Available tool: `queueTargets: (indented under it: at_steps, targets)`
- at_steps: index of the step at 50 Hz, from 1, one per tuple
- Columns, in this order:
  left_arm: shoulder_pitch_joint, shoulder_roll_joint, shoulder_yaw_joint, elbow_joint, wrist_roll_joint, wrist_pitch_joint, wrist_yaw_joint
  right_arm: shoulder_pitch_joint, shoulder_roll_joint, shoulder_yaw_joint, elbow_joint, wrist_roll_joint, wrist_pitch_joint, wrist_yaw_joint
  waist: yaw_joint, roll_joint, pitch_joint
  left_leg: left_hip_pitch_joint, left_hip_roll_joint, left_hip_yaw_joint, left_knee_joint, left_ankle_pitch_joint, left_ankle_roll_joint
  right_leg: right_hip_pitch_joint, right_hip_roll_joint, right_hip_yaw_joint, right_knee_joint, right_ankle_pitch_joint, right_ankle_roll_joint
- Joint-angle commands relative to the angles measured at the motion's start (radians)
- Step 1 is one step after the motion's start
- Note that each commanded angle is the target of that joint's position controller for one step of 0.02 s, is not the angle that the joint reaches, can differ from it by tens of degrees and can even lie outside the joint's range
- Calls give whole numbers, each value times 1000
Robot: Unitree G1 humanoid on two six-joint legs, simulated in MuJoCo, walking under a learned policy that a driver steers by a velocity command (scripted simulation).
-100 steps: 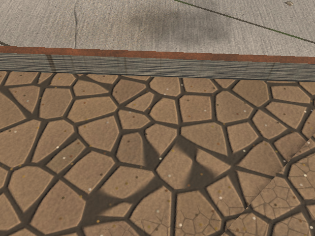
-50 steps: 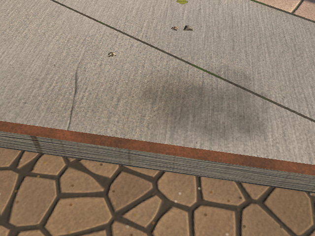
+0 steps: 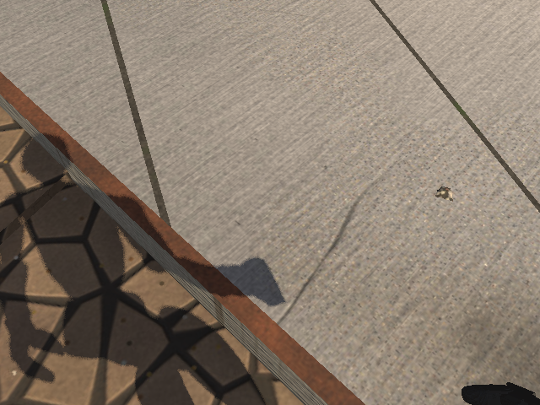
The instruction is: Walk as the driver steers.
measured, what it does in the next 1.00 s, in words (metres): steps on the spot: right foot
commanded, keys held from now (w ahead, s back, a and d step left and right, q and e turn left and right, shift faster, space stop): q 0.02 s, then no key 0.98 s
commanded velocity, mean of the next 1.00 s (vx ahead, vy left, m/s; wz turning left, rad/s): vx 0.07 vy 0.00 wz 0.15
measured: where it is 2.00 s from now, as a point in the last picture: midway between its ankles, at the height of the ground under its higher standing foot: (261, 397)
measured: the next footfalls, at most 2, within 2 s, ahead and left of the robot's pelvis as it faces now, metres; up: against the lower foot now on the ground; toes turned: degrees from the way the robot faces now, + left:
right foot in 0.46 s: +0.13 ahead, -0.11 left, +0.00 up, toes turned +5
left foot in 1.46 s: +0.23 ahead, +0.14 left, +0.00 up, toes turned +9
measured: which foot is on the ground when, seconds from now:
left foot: down 0.00-1.00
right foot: up 0.00-0.44, down 0.46-1.00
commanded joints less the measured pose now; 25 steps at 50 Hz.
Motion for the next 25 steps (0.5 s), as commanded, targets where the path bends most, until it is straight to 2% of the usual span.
queueTargets:
  at_steps: [1, 2, 3, 4, 6, 8, 9, 11, 12, 15, 16, 19, 21, 22, 23, 24, 25]
  targets:
    - [-22, 101, 16, -121, -10, -6, 6, 278, -238, -80, 0, 41, 18, -44, -126, 39, -341, 652, 390, -424, -141, 940, 254, -469, 31, 169, 493, 10, -1]
    - [-22, 94, 11, -104, -6, -3, 8, 210, -159, -57, -3, 45, 19, -45, -79, -13, -226, 503, 327, -350, -190, 845, 194, -438, -2, 172, 382, 53, -3]
    - [-23, 101, 14, -104, 9, 13, 9, 173, -121, -43, -4, 49, 18, -50, -46, 9, -161, 406, 273, -311, -221, 766, 151, -407, -17, 180, 310, 66, -4]
    - [17, 105, 15, -87, 22, 32, 7, 140, -99, -32, -11, 44, 17, -50, -19, 27, -148, 329, 243, -272, -246, 748, 134, -345, -12, 173, 279, 84, -4]
    - [45, 96, 16, -77, 20, 56, 2, 161, -112, -31, 0, 34, 4, -43, -7, 39, -175, 283, 224, -235, -259, 816, 126, -287, 15, 156, 239, 127, -7]
    - [34, 84, 15, -75, 16, 63, 2, 181, -125, -32, 12, 30, -5, -40, -11, 39, -186, 277, 219, -219, -272, 808, 116, -278, 23, 157, 177, 167, -8]
    - [34, 71, 13, -72, 17, 66, 4, 185, -119, -30, 12, 27, -7, -43, -18, 58, -196, 274, 219, -212, -274, 812, 118, -265, 36, 148, 188, 178, -6]
    - [-3, 78, 16, -76, 17, 73, 8, 194, -105, -21, 23, 26, -4, -48, -26, 59, -182, 278, 213, -214, -283, 726, 107, -272, 33, 159, 125, 198, -7]
    - [-8, 66, 12, -70, 15, 79, 13, 196, -95, -18, 28, 21, -2, -51, -29, 87, -178, 277, 205, -214, -282, 673, 100, -257, 40, 152, 107, 195, -9]
    - [-36, 67, 13, -62, 16, 88, 25, 212, -81, -10, 42, 13, 5, -61, -45, 77, -154, 294, 234, -268, -281, 558, 113, -242, 47, 162, 42, 157, -20]
    - [-57, 60, 9, -66, 11, 91, 27, 223, -87, -10, 55, 15, 8, -63, -51, 63, -124, 291, 226, -259, -283, 521, 105, -227, 49, 163, -56, 146, -20]
    - [-80, 43, 3, -63, -3, 87, 32, 254, -81, 0, 84, 9, 14, -65, -79, 103, -106, 324, 231, -285, -256, 568, 88, -127, 85, 148, -260, 99, -31]
    - [-35, 21, -2, -41, -13, 82, 36, 250, -57, 12, 101, 17, 23, -73, -62, 103, -122, 357, 236, -311, -230, 559, 73, -34, 92, 148, -456, 125, -44]
    - [6, 8, -8, -19, -12, 75, 37, 247, -58, 14, 110, 26, 28, -77, -37, 71, -110, 330, 220, -315, -224, 468, 43, 51, 82, 156, -630, 269, -53]
    - [13, 31, -8, -8, 3, 63, 39, 271, -35, 22, 113, 32, 25, -74, -53, 16, -105, 271, 192, -322, -230, 293, -7, 145, 23, 228, -706, 398, -61]
    - [15, 97, -1, -9, 22, 50, 38, 338, -8, 27, 122, 33, 21, -67, -101, -104, -117, 203, 129, -273, -191, 48, -46, 232, -123, 363, -685, 677, -94]
    - [-83, 78, -9, -13, 13, 47, 25, 370, -6, 25, 155, 38, 30, -66, -139, -168, -68, 260, 69, -211, -250, -87, -53, 88, -168, 355, -635, 818, -160]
